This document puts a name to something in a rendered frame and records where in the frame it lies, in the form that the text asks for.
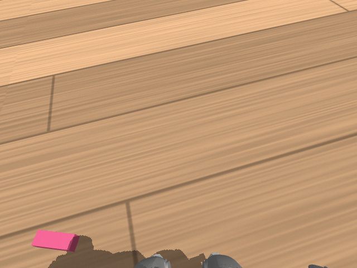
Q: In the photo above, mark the carton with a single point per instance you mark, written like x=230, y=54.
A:
x=55, y=240

